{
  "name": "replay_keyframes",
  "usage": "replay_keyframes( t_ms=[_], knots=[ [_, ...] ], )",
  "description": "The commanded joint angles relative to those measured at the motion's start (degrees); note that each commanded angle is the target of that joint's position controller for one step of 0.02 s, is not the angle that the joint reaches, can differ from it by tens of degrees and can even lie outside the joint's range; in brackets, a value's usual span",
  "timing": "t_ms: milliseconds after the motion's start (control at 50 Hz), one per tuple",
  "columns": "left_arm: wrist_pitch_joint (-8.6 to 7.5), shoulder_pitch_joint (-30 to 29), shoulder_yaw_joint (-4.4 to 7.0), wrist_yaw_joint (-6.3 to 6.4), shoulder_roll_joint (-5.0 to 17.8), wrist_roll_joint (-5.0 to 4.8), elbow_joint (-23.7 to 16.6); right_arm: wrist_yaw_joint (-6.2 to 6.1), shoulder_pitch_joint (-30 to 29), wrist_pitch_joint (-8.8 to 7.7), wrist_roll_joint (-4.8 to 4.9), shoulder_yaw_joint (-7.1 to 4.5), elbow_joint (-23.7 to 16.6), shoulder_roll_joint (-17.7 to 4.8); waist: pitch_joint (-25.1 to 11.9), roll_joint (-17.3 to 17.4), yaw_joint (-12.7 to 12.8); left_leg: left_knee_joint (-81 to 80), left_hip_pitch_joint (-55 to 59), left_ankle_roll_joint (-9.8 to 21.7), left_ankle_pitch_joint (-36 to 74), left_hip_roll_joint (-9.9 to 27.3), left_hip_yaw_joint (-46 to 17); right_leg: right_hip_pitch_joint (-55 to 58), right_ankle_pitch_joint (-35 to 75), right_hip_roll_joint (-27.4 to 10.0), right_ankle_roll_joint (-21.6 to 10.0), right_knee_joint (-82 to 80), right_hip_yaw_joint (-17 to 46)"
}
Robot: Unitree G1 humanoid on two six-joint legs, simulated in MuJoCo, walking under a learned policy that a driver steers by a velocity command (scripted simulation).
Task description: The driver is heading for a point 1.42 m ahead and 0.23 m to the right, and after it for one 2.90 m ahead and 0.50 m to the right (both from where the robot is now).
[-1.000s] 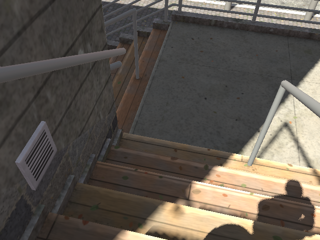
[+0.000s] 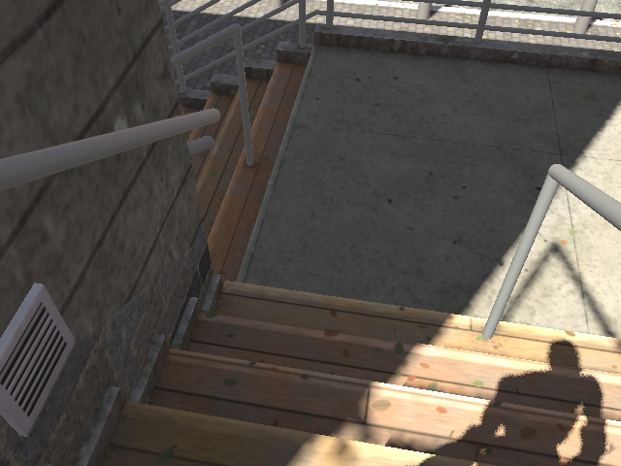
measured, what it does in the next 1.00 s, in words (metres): stands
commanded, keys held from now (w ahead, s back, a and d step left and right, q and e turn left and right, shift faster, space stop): no key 0.84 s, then w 0.16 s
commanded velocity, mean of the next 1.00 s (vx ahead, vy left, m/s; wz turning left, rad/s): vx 0.02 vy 0.00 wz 0.00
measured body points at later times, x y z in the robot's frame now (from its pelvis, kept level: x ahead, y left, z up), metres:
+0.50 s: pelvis +0.00 +0.00 +0.01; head +0.00 +0.00 +0.46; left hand +0.00 +0.22 -0.15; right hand +0.03 -0.22 -0.16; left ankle +0.01 +0.11 -0.74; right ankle -0.02 -0.13 -0.74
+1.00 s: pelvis +0.01 -0.01 +0.00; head +0.00 -0.01 +0.45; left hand -0.02 +0.23 -0.16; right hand +0.01 -0.24 -0.16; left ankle +0.00 +0.11 -0.74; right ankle -0.02 -0.12 -0.73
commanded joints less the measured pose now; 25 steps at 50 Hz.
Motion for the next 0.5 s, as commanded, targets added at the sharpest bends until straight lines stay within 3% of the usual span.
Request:
replay_keyframes(
  t_ms=[20,40,80,200,320,360,460,480,500],
  knots=[
    [1.93,3.9,0.46,4.56,4.9,0.12,-0.5,-4.00,-2.0,1.68,-0.64,-0.02,-3.8,-3.2,-1.4,0.0,-0.1,-2.5,3.0,0.8,12.7,5.1,-4.1,1.3,17.1,-5.3,-2.0,-3.8,3.6],
    [2.82,4.4,0.30,6.18,4.3,-0.75,0.1,-5.43,-0.8,2.62,0.55,0.12,-3.2,-2.6,-2.2,0.2,-0.4,-3.2,3.6,0.5,14.1,5.4,-4.9,2.1,18.7,-5.7,-1.7,-4.0,4.0],
    [3.60,3.6,0.21,7.01,4.7,-1.25,0.3,-6.24,-0.2,3.37,1.32,0.21,-2.6,-3.3,-0.4,0.3,-0.6,-4.1,3.9,0.4,13.9,5.4,-5.1,2.3,17.4,-5.5,-1.5,-4.8,4.0],
    [3.79,3.6,-0.08,6.84,4.3,-0.96,1.8,-6.28,0.1,4.23,0.78,0.60,-1.4,-3.1,2.9,0.1,-1.1,-6.0,4.4,0.4,11.5,5.6,-5.6,1.1,12.6,-5.0,-1.5,-7.1,4.0],
    [3.62,3.3,-0.27,6.68,4.2,-0.92,2.6,-6.19,-0.9,4.17,0.72,0.85,-0.8,-2.8,3.0,0.0,-1.1,-7.3,5.2,0.3,10.8,5.6,-5.8,1.4,11.5,-5.0,-1.5,-8.4,4.2],
    [3.49,2.8,-0.34,7.09,3.9,-1.33,2.4,-6.30,-1.0,4.33,0.32,1.03,-0.2,-2.2,2.3,0.6,-0.9,-7.8,5.3,0.2,10.3,5.4,-5.7,2.2,11.3,-5.1,-1.8,-8.7,4.5],
    [3.49,3.4,-0.49,6.99,3.6,-1.03,2.9,-6.19,-1.3,4.37,0.38,1.09,0.4,-2.2,3.0,0.0,-0.6,-8.9,5.2,0.1,8.7,5.3,-5.7,2.0,9.9,-5.1,-1.6,-9.7,4.5],
    [3.59,4.0,-0.48,6.66,4.0,-0.64,3.4,-6.05,-1.5,4.24,0.76,1.01,0.0,-2.7,4.1,-0.9,-0.9,-9.1,5.2,0.1,8.8,5.5,-6.0,1.0,9.5,-4.9,-1.3,-9.8,4.2],
    [3.51,3.6,-0.57,6.85,3.4,-0.93,3.0,-6.10,-1.3,4.30,0.33,1.14,0.6,-2.2,2.9,0.2,-0.6,-9.1,5.2,0.1,8.5,5.3,-5.8,1.9,9.3,-5.1,-1.5,-10.1,4.5]
  ],
)
Keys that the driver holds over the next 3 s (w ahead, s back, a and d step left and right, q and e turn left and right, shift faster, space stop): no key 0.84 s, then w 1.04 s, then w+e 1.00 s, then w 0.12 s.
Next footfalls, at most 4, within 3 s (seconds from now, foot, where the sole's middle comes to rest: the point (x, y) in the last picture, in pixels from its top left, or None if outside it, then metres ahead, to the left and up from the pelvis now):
1.36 left None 0.28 0.18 -0.93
1.86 right None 0.60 -0.02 -1.12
2.18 left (244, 452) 0.68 0.21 -1.12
2.54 right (338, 414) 0.86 -0.06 -1.30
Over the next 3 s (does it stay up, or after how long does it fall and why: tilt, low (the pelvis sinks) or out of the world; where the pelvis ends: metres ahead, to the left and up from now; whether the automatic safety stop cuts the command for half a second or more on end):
stays up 1.03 0.02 -0.67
